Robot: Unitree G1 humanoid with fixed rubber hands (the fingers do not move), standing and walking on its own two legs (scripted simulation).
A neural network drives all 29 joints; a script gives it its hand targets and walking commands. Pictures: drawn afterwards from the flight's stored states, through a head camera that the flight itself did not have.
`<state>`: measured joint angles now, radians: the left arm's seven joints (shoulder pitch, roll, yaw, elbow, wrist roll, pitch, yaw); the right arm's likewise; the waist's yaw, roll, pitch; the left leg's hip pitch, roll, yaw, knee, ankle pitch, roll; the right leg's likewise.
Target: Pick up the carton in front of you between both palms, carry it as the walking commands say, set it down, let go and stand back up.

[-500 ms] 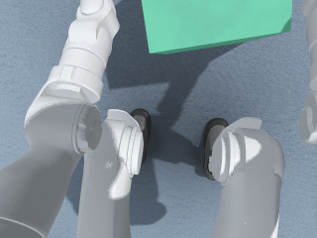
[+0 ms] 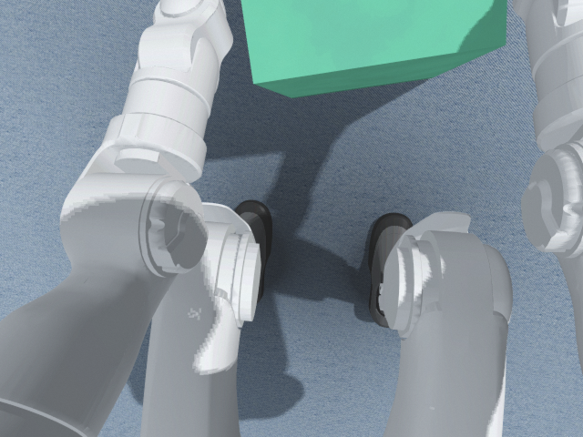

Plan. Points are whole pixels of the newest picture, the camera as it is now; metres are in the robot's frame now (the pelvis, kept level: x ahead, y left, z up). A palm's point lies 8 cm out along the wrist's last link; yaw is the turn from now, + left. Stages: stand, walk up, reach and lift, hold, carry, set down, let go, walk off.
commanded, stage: reach and lift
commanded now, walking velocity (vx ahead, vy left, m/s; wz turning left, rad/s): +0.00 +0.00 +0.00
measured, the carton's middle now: out of the picture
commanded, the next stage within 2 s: none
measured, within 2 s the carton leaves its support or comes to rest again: leaves its support in 0.10 s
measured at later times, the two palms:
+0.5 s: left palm out of the picture +0.52 +0.08 -0.02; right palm out of the picture +0.51 -0.22 -0.02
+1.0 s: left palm out of the picture +0.49 +0.10 +0.13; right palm out of the picture +0.47 -0.20 +0.12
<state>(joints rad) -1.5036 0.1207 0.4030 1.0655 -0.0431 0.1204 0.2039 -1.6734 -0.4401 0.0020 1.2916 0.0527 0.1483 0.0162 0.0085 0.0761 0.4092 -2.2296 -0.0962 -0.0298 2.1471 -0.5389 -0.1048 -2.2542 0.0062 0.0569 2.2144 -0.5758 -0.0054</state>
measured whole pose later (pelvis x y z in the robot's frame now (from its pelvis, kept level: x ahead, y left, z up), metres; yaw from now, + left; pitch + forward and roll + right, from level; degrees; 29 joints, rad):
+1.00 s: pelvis +0.03 +0.01 +0.17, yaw -6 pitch +40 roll +2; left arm -0.87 -0.13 0.52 0.57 0.17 0.34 0.12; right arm -0.95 -0.06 -0.34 0.71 -0.21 0.40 0.01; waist 0.02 0.04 -0.20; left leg -1.79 -0.12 -0.10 1.59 -0.51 -0.08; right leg -1.82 0.10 0.11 1.60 -0.49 0.05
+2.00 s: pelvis +0.11 +0.01 +0.40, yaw -8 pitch +1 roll +0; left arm -0.27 -0.15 0.27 0.41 0.24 0.52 0.03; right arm -0.24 0.15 -0.23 0.39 -0.24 0.57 -0.03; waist 0.00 0.01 -0.10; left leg -0.24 -0.05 -0.15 0.47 -0.24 -0.01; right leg -0.25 0.04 0.14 0.46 -0.22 0.02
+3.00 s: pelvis +0.11 +0.01 +0.41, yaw -7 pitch -5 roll +0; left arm -0.29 -0.16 0.26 0.32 0.30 0.67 0.01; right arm -0.26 0.15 -0.22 0.30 -0.28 0.71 -0.01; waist 0.00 0.00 -0.02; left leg -0.07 -0.04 -0.14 0.37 -0.21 -0.01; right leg -0.08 0.04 0.13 0.36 -0.19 0.01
